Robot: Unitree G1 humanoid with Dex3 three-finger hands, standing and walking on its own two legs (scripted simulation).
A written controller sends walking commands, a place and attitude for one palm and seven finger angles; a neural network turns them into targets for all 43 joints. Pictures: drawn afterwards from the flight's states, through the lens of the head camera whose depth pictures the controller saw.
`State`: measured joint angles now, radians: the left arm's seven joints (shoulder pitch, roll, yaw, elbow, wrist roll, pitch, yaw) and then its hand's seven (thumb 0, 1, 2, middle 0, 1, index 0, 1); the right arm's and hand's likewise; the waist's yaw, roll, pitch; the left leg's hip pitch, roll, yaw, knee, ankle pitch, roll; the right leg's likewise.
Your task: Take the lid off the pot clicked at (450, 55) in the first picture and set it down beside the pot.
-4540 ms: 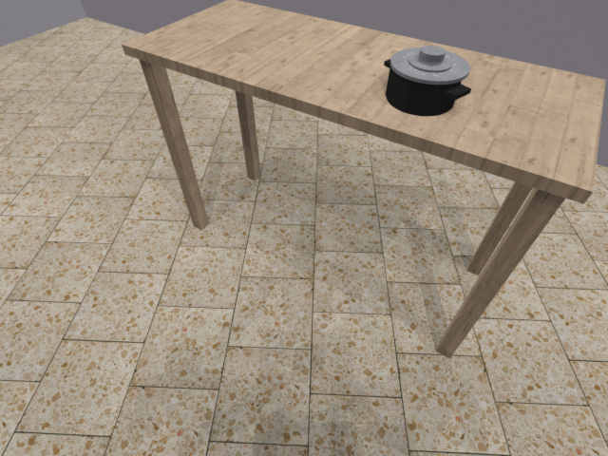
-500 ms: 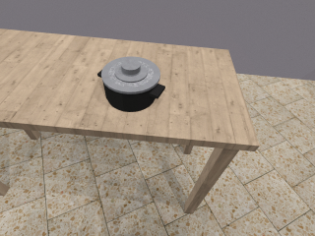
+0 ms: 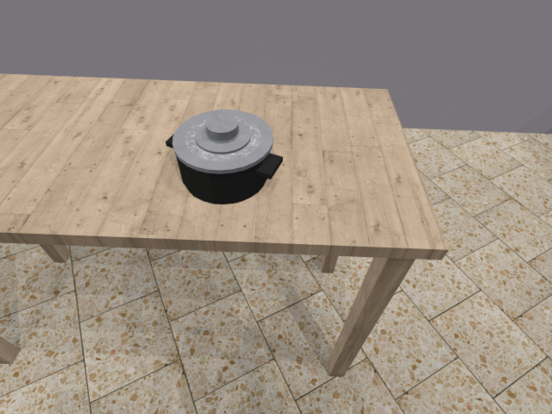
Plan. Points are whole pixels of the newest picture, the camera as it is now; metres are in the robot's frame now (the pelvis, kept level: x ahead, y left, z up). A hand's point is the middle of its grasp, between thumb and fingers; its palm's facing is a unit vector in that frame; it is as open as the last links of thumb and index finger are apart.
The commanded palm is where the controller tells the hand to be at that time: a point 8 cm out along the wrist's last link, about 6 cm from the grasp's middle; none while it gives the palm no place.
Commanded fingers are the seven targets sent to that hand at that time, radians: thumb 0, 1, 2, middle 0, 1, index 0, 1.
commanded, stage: look again from close up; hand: left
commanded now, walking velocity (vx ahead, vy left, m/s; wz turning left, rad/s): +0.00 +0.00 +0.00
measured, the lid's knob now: (222, 127) +0.52 +0.13 +0.14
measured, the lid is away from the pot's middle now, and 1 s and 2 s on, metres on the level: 0.00 0.00 0.00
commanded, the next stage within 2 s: shuffle to correct the standing spot in 0.98 s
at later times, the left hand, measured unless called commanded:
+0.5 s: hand out of the picture -0.02 +0.18 -0.17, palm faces +0.01 -0.97 -0.25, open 7.4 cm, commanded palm none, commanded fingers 0.00 0.90 0.90 -0.20 -0.30 -0.20 -0.30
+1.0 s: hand out of the picture -0.04 +0.18 -0.18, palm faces +0.00 -0.98 -0.21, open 7.4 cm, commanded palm none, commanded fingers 0.00 0.90 0.90 -0.20 -0.30 -0.20 -0.30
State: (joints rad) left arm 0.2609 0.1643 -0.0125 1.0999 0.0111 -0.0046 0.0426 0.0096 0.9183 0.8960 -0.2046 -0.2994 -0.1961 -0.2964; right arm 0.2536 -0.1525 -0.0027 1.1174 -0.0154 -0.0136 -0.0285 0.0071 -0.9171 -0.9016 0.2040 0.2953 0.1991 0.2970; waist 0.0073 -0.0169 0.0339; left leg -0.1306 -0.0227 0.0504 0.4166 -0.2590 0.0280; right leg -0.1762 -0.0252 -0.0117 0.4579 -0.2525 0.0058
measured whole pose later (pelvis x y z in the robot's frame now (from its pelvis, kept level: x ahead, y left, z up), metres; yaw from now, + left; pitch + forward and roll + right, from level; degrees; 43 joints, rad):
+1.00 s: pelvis -0.05 +0.02 -0.01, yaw -1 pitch -2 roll +0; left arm 0.30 0.13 -0.01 1.05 0.02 0.00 0.05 0.01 0.91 0.90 -0.20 -0.30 -0.20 -0.30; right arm 0.29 -0.13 -0.02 1.09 -0.01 0.00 -0.02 0.01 -0.91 -0.90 0.20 0.30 0.20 0.30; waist -0.01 0.03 0.06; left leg -0.25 -0.03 0.08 0.52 -0.24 0.05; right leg -0.29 -0.04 0.02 0.53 -0.21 0.03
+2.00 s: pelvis +0.07 -0.03 -0.01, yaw +3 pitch +1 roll +1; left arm 0.17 0.19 0.05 0.92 0.03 -0.01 0.06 0.01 0.91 0.90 -0.20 -0.30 -0.20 -0.30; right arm 0.16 -0.20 -0.07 0.98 -0.01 0.05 -0.04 0.01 -0.91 -0.90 0.20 0.30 0.20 0.30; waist 0.01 0.05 0.13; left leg -0.31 -0.02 0.00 0.80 -0.52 -0.01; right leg -0.26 -0.02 -0.03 0.62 -0.37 -0.03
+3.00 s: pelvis +0.06 +0.02 -0.01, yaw -1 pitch -1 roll +0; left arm 0.28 0.17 -0.02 1.06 0.02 0.02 0.04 0.01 0.91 0.90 -0.20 -0.30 -0.20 -0.30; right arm 0.24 -0.17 -0.01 1.03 0.00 -0.01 -0.02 0.01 -0.91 -0.90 0.20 0.30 0.20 0.30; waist 0.02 -0.01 0.07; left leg -0.23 -0.03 0.06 0.53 -0.29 0.05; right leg -0.19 -0.04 0.04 0.51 -0.31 0.05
